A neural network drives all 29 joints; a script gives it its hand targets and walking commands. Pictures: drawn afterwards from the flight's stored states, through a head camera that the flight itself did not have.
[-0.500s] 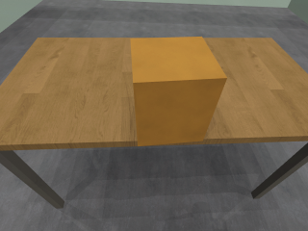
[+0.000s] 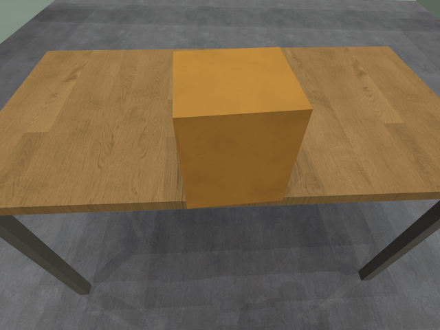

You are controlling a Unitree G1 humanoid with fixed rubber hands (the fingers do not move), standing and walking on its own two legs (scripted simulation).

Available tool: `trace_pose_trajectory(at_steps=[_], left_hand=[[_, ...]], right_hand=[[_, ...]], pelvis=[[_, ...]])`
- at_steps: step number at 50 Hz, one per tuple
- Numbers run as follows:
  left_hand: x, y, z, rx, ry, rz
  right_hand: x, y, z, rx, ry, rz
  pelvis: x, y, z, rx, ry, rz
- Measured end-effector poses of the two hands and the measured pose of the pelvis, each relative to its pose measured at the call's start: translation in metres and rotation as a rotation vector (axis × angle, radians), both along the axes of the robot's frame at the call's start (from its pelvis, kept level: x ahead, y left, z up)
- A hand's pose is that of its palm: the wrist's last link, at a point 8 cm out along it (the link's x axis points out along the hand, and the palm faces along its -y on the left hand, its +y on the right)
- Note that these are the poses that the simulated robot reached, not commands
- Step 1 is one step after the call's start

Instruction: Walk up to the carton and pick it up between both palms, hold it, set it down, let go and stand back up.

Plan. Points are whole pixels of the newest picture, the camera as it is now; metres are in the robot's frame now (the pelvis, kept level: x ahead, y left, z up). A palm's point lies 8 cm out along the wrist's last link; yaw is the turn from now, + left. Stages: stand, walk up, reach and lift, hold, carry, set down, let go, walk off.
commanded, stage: walk up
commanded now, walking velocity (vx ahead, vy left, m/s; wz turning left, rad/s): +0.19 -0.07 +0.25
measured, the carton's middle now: (231, 130) +0.48 +0.01 +0.10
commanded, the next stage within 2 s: none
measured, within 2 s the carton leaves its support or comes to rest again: neither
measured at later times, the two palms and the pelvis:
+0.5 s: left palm out of the picture -0.02 +0.16 -0.14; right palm out of the picture +0.16 -0.23 -0.16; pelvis +0.07 -0.02 +0.00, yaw +6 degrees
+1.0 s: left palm out of the picture +0.04 +0.26 -0.15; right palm out of the picture +0.08 -0.22 -0.12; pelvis +0.03 +0.01 +0.00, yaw +5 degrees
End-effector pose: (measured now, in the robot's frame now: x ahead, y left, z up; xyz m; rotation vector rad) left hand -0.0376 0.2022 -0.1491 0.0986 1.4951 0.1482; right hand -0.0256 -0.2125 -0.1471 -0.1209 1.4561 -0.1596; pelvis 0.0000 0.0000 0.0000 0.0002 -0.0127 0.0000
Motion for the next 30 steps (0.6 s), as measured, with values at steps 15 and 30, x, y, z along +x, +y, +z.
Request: trace_pose_trajectory(at_steps=[15, 30], left_hand=[[0.000, -0.024, 0.018, 0.107, -0.055, 0.157], [0.041, -0.014, -0.013, -0.010, 0.009, 0.160]], right_hand=[[0.062, -0.066, -0.011, -0.007, 0.056, 0.142], [0.198, -0.001, -0.001, -0.028, -0.168, 0.191]], pelvis=[[0.042, -0.040, -0.004, 0.011, 0.020, 0.115], [0.081, -0.002, -0.012, -0.007, 0.018, 0.121]])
